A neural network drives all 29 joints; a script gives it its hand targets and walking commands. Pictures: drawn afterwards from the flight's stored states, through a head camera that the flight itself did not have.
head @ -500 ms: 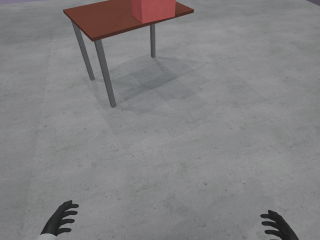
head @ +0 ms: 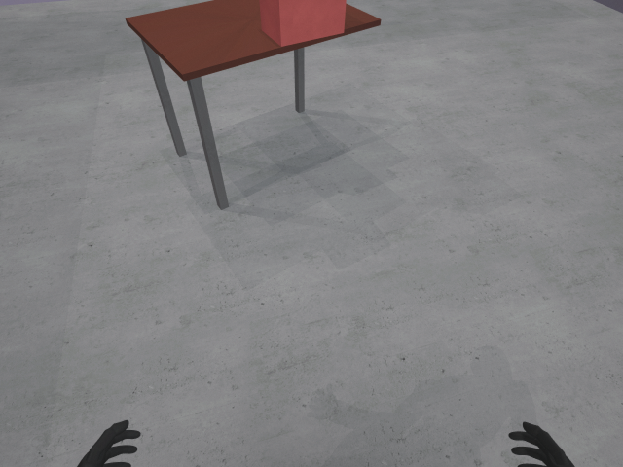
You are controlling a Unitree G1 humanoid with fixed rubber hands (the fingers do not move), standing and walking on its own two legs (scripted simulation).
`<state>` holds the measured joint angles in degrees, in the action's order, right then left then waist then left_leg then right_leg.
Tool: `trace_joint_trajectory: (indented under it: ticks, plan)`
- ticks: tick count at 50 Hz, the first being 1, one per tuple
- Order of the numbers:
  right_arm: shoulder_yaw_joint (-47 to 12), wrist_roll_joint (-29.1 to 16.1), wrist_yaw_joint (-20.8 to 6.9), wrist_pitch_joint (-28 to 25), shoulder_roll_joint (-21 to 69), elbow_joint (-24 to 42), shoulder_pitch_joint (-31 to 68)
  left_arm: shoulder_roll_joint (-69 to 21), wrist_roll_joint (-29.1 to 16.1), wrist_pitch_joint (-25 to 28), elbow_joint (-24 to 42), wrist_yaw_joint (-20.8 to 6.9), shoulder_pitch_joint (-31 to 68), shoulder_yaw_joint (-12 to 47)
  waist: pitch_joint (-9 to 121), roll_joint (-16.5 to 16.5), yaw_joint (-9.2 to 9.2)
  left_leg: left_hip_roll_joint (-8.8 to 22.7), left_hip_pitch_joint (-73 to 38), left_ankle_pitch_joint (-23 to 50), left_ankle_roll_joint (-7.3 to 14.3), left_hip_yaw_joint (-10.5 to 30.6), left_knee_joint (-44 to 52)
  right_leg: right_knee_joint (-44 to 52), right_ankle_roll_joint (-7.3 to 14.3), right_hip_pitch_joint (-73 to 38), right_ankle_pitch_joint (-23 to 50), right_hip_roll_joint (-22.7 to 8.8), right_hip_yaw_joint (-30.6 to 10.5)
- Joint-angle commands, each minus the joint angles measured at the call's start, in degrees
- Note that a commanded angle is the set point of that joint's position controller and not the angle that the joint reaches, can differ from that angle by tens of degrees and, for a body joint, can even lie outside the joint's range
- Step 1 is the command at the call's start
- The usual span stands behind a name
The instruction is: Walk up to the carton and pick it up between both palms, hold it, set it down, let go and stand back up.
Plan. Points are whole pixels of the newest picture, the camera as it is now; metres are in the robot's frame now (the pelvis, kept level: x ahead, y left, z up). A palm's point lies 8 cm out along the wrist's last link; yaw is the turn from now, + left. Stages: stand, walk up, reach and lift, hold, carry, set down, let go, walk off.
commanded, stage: stand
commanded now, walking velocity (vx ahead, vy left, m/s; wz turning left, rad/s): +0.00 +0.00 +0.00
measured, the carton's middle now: (302, 2) +1.62 +0.07 -0.01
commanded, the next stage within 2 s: none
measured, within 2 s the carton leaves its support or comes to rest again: neither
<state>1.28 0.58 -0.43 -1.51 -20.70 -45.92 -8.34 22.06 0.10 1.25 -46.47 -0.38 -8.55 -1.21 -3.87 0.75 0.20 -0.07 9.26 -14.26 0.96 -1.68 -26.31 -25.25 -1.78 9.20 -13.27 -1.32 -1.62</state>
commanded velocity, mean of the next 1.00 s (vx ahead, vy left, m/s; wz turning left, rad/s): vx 0.00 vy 0.00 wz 0.00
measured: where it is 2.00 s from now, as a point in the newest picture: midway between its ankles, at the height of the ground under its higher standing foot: outside the picture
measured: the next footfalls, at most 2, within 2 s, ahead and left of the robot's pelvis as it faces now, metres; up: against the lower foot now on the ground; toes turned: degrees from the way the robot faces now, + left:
none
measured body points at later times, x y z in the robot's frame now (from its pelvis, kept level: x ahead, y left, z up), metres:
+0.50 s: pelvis -0.01 +0.00 +0.01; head -0.01 +0.01 +0.45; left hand +0.09 +0.32 -0.11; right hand +0.11 -0.30 -0.10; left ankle +0.00 +0.11 -0.74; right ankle +0.01 -0.14 -0.74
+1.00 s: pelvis -0.01 +0.00 +0.01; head +0.00 +0.00 +0.46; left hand +0.10 +0.31 -0.11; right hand +0.09 -0.31 -0.11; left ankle +0.00 +0.11 -0.74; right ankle +0.01 -0.14 -0.74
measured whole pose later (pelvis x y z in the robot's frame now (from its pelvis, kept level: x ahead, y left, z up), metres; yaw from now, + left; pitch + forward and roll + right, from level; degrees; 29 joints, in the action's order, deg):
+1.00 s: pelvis -0.01 +0.00 +0.01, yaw +0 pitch -3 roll +0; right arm 1.0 -0.1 0.2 -1.3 -20.6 -56.3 -8.1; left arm 21.8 -0.2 1.3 -57.9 0.6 -6.8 -0.9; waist -3.7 0.5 0.4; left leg -0.1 7.0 -10.5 0.6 -1.3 -20.3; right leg -19.1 -1.7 6.8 -9.6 -1.4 -1.1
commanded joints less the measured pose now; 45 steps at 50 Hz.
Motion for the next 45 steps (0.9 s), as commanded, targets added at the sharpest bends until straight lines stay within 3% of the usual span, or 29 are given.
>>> trace_joint_trajectory:
  ticks: [1,3,4,5,6,9,10,11,13,14,16,17,18,19,22,24,25,28,29,30,31,34,36,37,38,39,43,44,45]
  plan:
    - [3.0,-0.5,0.3,-0.9,-10.6,2.2,2.4,8.4,0.5,1.7,2.9,0.4,3.3,-2.1,5.7,-0.2,0.40,6.6,-0.9,10.0,1.7,6.3,4.9,4.1,2.7,-2.5,10.9,-5.2,-2.6]
    - [2.7,-0.5,0.3,-0.9,-10.5,1.9,2.9,10.6,-0.4,1.4,1.7,0.6,1.3,-2.7,7.3,-0.1,-0.77,7.1,-1.0,9.1,1.4,6.6,6.2,3.7,3.1,-3.5,7.8,-5.6,-4.2]
    - [3.2,-0.5,0.5,-0.7,-11.1,1.5,4.2,8.6,0.0,1.5,0.8,0.4,1.2,-1.9,6.5,1.3,-1.03,7.1,-2.3,10.4,1.5,5.9,6.1,3.9,3.2,-2.5,11.8,-5.6,-2.9]
    - [3.0,-0.9,0.2,-1.1,-11.0,0.5,2.8,8.3,0.0,1.2,0.2,0.7,1.6,-1.6,5.0,-1.3,-0.10,6.4,-1.1,11.3,1.1,5.1,6.3,4.8,2.8,-2.4,12.7,-5.1,-3.6]
    - [2.9,-0.7,0.3,-1.3,-11.3,0.4,2.5,8.3,-0.4,1.3,0.1,0.7,0.8,-1.8,7.1,2.3,-0.92,6.9,-2.2,12.2,1.3,5.6,6.0,4.1,2.8,-3.5,13.4,-5.8,-2.6]
    - [2.7,-0.2,0.5,-0.6,-9.9,-1.0,4.0,8.6,-0.1,1.2,-1.2,0.8,1.2,-1.8,6.8,0.0,-1.17,7.4,-3.6,13.1,1.9,6.2,6.5,5.4,2.5,-3.3,12.2,-6.0,-3.0]
    - [2.3,-0.3,0.3,-0.9,-9.4,-0.8,0.8,10.0,0.0,1.1,-1.3,1.1,1.5,-1.5,7.4,0.7,0.83,6.9,-4.6,12.1,1.1,5.4,6.7,5.0,2.7,-2.4,12.6,-5.4,-2.9]
    - [3.0,-0.2,0.4,-1.1,-10.9,-1.5,2.7,10.0,-0.7,1.3,-1.4,0.9,0.9,-1.9,5.4,1.5,-0.85,7.4,-2.6,11.4,1.2,5.2,6.8,6.0,2.7,-2.3,12.0,-6.4,-3.8]
    - [2.4,-0.3,0.6,-0.7,-10.9,-2.6,2.8,8.7,-0.4,1.0,-2.6,1.3,1.9,-1.9,5.5,-4.1,-0.73,6.7,-1.5,10.3,1.2,5.8,7.9,6.3,3.0,-3.5,10.2,-6.1,-4.2]
    - [2.6,-0.2,0.7,-0.8,-9.5,-2.2,2.6,10.2,-0.1,1.1,-2.4,1.0,3.2,-2.0,3.9,-2.3,0.38,6.7,-2.5,7.2,0.9,5.3,8.5,6.3,2.9,-1.3,9.6,-5.7,-4.4]
    - [2.5,0.1,0.1,-0.3,-9.7,-2.9,3.6,10.3,0.5,0.6,-3.2,1.0,3.3,-2.1,1.8,0.0,-0.32,7.1,-1.6,6.3,1.0,6.4,9.2,7.7,2.8,-1.1,6.9,-5.4,-3.5]
    - [2.8,-0.4,0.2,-0.6,-10.6,-2.3,3.9,10.0,0.3,0.5,-3.8,1.0,2.6,-2.2,1.1,-0.2,-0.34,7.1,-0.6,4.6,0.9,6.5,10.3,7.9,2.8,-1.1,4.5,-5.8,-3.8]
    - [2.5,-0.3,0.2,-0.6,-9.5,-2.9,2.9,10.5,0.4,0.6,-4.8,1.0,1.3,-2.1,2.8,-3.7,0.48,6.3,-1.0,3.0,0.6,6.0,10.5,7.7,2.9,-1.5,1.8,-4.9,-3.6]
    - [2.4,-0.5,0.4,-0.6,-9.7,-3.4,3.6,10.0,0.2,1.0,-4.3,0.8,2.5,-1.9,1.8,-1.3,-0.40,7.4,1.1,2.0,1.6,7.7,11.1,8.0,2.8,-2.7,2.6,-5.5,-3.8]
    - [2.8,-0.2,0.4,-0.8,-11.2,-3.9,3.8,10.5,-0.1,0.9,-5.3,1.1,1.3,-2.0,2.5,-2.8,-0.73,6.8,-0.1,2.6,0.9,6.6,9.9,8.2,2.3,-1.6,3.4,-5.1,-3.0]
    - [3.1,-1.0,0.5,-0.9,-11.3,-4.5,3.3,9.0,0.1,0.5,-5.0,0.7,3.5,-2.0,2.5,0.4,-0.69,6.7,0.1,1.3,0.5,6.8,10.0,7.9,2.0,-1.1,2.9,-5.0,-2.3]
    - [2.2,-0.8,0.5,-0.5,-10.2,-4.9,0.9,9.2,0.5,0.5,-5.7,0.7,3.0,-1.8,3.5,-3.0,0.74,5.6,-1.5,2.6,0.3,5.6,9.3,8.8,2.5,-1.1,2.5,-5.4,-3.7]
    - [1.9,-0.9,-0.1,0.0,-9.3,-5.5,1.3,10.2,0.0,0.9,-5.9,0.9,2.9,-1.4,1.1,0.8,-0.01,6.9,0.5,1.5,0.2,6.8,10.3,8.3,2.4,-0.1,0.5,-5.4,-3.6]
    - [3.0,-0.8,0.6,-0.5,-11.5,-5.5,1.0,11.2,0.1,0.9,-7.0,0.8,1.9,-2.7,0.3,-2.6,0.81,6.6,-0.3,1.6,0.7,6.9,9.8,9.1,2.3,1.9,0.3,-5.2,-4.4]
    - [2.8,-0.7,0.7,-0.4,-10.9,-6.1,0.5,11.1,0.6,0.8,-7.2,0.9,2.7,-2.2,2.1,1.1,0.31,7.0,-1.4,-0.3,0.4,6.7,9.7,9.5,2.2,0.9,-0.8,-5.3,-3.3]
    - [2.2,-0.7,0.6,-0.5,-9.7,-5.9,0.5,10.3,0.6,0.7,-6.9,0.9,3.2,-2.2,2.0,-2.0,1.00,5.7,-0.4,-1.5,0.3,6.7,9.9,8.8,2.4,0.8,-1.9,-5.0,-3.5]
    - [2.3,-0.3,0.5,-0.2,-10.1,-6.6,-0.3,10.9,-0.1,0.8,-7.4,1.0,1.7,-1.9,3.6,0.2,0.50,7.5,-0.1,0.4,1.2,7.9,10.9,8.9,2.2,-1.6,0.0,-5.4,-3.0]
    - [2.1,0.1,0.6,-0.8,-10.6,-5.9,3.6,11.2,-0.4,0.7,-7.8,1.1,2.3,-2.3,2.4,-4.1,-0.71,5.5,1.1,2.8,0.7,6.5,10.7,9.0,2.8,-2.1,3.5,-5.6,-3.6]
    - [2.7,-0.4,0.8,-0.8,-11.1,-6.4,1.9,10.3,-0.1,0.5,-8.1,1.3,1.8,-2.0,5.0,-0.7,-0.25,6.8,-2.4,3.4,0.8,7.0,10.4,8.3,2.9,-2.3,2.9,-5.9,-3.6]
    - [2.0,-0.2,0.6,-0.4,-10.1,-5.5,3.7,8.6,-0.3,0.6,-7.9,1.2,2.8,-1.6,2.6,-2.1,-1.38,7.0,1.1,4.6,1.0,6.5,9.5,8.4,2.9,-2.8,5.7,-6.5,-3.6]
    - [2.1,-0.6,0.6,-0.6,-9.7,-6.5,1.2,9.8,-0.2,0.5,-8.6,1.2,2.5,-1.7,3.1,0.7,0.45,6.8,0.0,5.0,0.8,6.7,9.8,9.1,2.7,-2.2,5.2,-6.0,-3.9]
    - [1.8,-0.9,0.9,-0.2,-9.1,-6.6,1.6,8.4,-0.1,0.5,-8.3,1.3,3.3,-1.3,4.0,0.6,-0.25,7.2,-2.0,7.1,1.1,7.8,9.6,8.8,2.4,-3.1,6.5,-5.6,-2.8]
    - [2.1,-0.6,1.2,-0.4,-11.2,-6.8,1.8,9.3,0.0,0.7,-8.2,1.2,3.5,-1.8,3.5,-2.3,-0.03,6.4,-2.2,8.1,0.8,5.8,9.0,9.4,2.2,-2.8,7.2,-5.8,-3.9]
    - [2.0,-0.4,1.0,-0.4,-10.2,-7.1,2.1,10.5,-0.4,0.7,-8.2,1.4,4.2,-1.7,5.3,-0.7,-0.01,6.8,-2.0,9.6,0.7,6.8,9.3,8.7,2.7,-3.7,7.7,-6.1,-4.1]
